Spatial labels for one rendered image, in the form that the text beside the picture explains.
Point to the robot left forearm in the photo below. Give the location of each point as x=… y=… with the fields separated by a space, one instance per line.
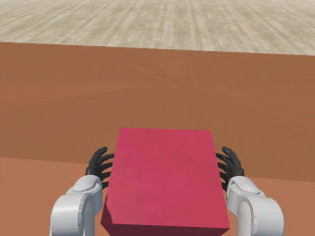
x=74 y=214

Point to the carton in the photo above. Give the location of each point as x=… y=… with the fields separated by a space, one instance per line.
x=164 y=182

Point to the robot right forearm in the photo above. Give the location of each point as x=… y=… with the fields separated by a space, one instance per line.
x=256 y=214

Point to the left robot hand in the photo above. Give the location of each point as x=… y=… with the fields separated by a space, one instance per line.
x=96 y=167

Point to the right robot hand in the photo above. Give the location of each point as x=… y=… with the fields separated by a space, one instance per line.
x=233 y=167

